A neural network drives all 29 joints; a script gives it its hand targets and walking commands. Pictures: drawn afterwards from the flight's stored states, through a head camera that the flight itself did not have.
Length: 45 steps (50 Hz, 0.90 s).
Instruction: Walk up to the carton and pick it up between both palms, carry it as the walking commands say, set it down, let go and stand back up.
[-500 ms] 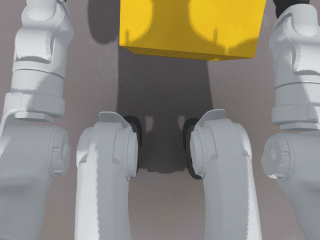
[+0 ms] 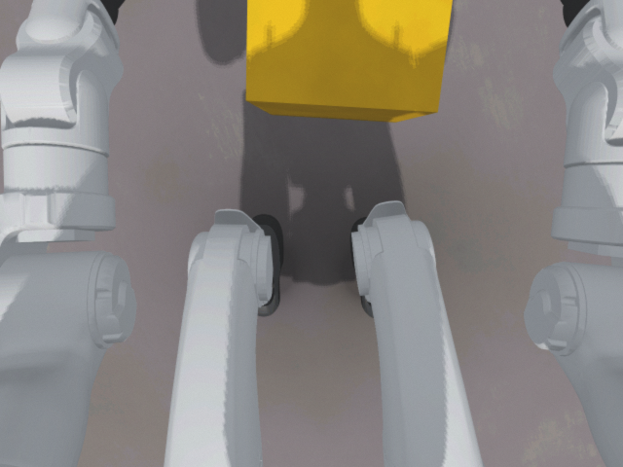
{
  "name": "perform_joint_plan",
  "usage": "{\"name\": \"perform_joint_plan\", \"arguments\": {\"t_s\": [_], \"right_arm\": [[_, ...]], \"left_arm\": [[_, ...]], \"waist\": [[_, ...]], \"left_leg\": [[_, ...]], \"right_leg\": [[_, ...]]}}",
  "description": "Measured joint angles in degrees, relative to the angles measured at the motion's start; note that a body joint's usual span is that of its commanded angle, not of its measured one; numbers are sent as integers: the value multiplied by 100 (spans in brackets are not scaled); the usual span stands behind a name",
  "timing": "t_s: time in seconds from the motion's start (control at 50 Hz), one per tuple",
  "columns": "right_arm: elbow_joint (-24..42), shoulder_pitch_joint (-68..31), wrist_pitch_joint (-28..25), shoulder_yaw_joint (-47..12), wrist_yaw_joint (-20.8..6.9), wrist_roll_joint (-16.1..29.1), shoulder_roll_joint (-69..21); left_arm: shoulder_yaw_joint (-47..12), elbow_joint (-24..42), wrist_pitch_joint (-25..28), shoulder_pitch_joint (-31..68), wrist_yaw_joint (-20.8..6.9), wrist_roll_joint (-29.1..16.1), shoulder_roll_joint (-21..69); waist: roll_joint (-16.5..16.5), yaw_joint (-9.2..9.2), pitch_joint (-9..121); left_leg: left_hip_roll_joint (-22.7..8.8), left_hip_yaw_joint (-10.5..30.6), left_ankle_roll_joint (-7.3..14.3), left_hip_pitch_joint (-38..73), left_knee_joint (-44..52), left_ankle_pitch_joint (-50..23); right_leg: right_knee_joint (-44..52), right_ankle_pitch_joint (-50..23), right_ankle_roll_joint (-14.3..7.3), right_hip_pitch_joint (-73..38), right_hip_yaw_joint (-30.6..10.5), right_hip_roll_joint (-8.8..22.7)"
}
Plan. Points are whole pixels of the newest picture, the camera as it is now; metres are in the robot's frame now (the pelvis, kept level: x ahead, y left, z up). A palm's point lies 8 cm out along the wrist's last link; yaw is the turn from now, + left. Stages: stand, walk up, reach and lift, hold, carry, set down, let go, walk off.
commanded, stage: set down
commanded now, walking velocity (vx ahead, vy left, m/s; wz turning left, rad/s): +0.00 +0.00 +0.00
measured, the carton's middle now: (342, 27) +0.57 -0.06 -0.36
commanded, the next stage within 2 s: let go in 0.52 s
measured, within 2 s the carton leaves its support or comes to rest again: neither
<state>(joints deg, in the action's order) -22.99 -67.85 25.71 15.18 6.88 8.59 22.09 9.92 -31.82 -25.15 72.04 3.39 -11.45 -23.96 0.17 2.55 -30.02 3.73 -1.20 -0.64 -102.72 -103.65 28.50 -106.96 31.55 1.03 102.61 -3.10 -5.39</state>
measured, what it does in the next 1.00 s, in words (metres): rises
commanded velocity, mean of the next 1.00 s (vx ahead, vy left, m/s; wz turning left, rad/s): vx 0.00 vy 0.00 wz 0.00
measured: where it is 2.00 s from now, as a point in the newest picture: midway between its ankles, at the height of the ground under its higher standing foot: (319, 283)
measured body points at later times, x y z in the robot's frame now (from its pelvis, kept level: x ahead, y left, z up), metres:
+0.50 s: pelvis +0.00 +0.00 +0.12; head +0.35 -0.03 +0.40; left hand +0.57 +0.18 +0.03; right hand +0.54 -0.26 +0.03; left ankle +0.14 +0.11 -0.45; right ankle +0.12 -0.11 -0.45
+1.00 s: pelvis +0.02 -0.01 +0.19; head +0.28 -0.04 +0.55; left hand +0.40 +0.20 +0.10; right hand +0.36 -0.26 +0.10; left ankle +0.14 +0.11 -0.45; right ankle +0.12 -0.11 -0.45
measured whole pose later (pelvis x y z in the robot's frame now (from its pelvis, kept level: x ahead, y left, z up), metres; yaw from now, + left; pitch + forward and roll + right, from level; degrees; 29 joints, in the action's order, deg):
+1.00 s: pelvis +0.02 -0.01 +0.19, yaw -2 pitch +13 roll +4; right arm -4.2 -22.0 25.2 7.9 2.8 7.3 17.0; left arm 5.8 -6.8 -24.9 21.6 -1.3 -7.9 -21.3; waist -1.7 2.9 -24.8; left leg 3.7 -1.2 -0.6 -55.3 -59.4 17.6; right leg -65.3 21.2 0.5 57.1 -6.8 -3.8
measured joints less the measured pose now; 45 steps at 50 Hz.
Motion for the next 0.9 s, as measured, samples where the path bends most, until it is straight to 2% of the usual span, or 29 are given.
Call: {"name": "perform_joint_plan", "arguments": {"t_s": [0.06, 0.12, 0.18, 0.26, 0.3, 0.36, 0.4, 0.46, 0.54, 0.56, 0.64, 0.7, 0.76, 0.82, 0.9], "right_arm": [[475, 83, 182, -11, 0, 11, 3], [816, 63, 288, -18, 0, 44, 76], [397, -110, 382, -19, -4, 43, 188], [-377, -149, 409, -25, -109, 45, 190], [-76, -34, 403, -32, -115, 45, 132], [851, 208, 406, -71, -115, 48, 55], [1070, 150, 413, -69, -115, 48, 116], [608, -116, 464, -69, -114, 47, 233], [-997, -256, 467, -71, -211, 48, 178], [-1138, -206, 458, -72, -228, 49, 119], [-495, 87, 168, -72, -232, 49, -179], [10, 248, -10, -112, -232, 49, -301], [-79, 607, -35, -165, -230, -55, -331], [243, 1627, -42, -266, -235, -127, -363], [1542, 3462, -46, -584, -279, -127, -372]], "left_arm": [[63, 748, -148, -284, 8, -17, -13], [73, 1129, -278, -245, 9, -77, -85], [73, 638, -363, 122, -32, -59, -155], [90, -240, -367, 304, -220, -17, -172], [96, 42, -357, 92, -249, -18, -175], [114, 829, -358, -401, -248, -133, -176], [119, 1059, -392, -456, -246, -147, -185], [120, 727, -436, -181, -260, -146, -239], [120, -340, -434, 68, -473, 80, -241], [139, -447, -406, 39, -518, 121, -242], [239, -272, -77, -217, -561, 168, -247], [82, 115, 20, -613, -564, 167, -244], [-114, 408, 22, -1259, -551, 236, -191], [-243, 1082, 27, -2357, -481, 315, -78], [-375, 2401, 27, -4007, -407, 343, 47]], "waist": [[-1, 0, -8], [-5, 0, -2], [-12, 0, 15], [-15, 0, 105], [-15, -1, -42], [-16, -7, -19], [-30, -20, -7], [-97, -24, 44], [-154, -21, 456], [-154, -21, 458], [-155, -20, 34], [-155, -17, -20], [-163, -17, 2], [-181, -16, 2], [-186, -15, 2]], "left_leg": [[0, 0, 0, 243, 330, -91], [1, 0, 0, 517, 589, -154], [0, 0, 0, 798, 889, -239], [0, 0, 0, 1097, 1484, -443], [0, 0, 0, 1360, 1821, -550], [0, 0, 0, 1611, 2171, -654], [1, 0, 0, 1795, 2319, -684], [0, 0, 0, 2046, 2581, -763], [0, 0, 0, 2138, 3078, -958], [0, 0, 0, 2226, 3204, -997], [1, 0, 0, 2751, 3485, -1044], [1, 0, 0, 2852, 3525, -1040], [1, 0, 0, 3031, 3604, -1040], [0, 0, 0, 3380, 3768, -1037], [0, 0, 0, 4011, 4051, -1039]], "right_leg": [[313, -93, 0, -228, -33, 7], [562, -156, 0, -492, -58, 13], [852, -240, 0, -765, -87, 21], [1419, -443, 0, -1040, -141, 39], [1738, -552, 0, -1288, -170, 49], [2063, -651, 0, -1522, -201, 61], [2201, -678, -9, -1699, -213, 66], [2445, -750, -9, -1937, -234, 75], [2909, -934, -9, -2006, -274, 95], [3029, -973, -9, -2090, -283, 100], [3297, -1022, -9, -2606, -305, 114], [3340, -1021, -19, -2709, -308, 115], [3421, -1020, -21, -2889, -315, 120], [3578, -1016, -25, -3232, -327, 128], [3837, -1013, -41, -3848, -348, 141]]}}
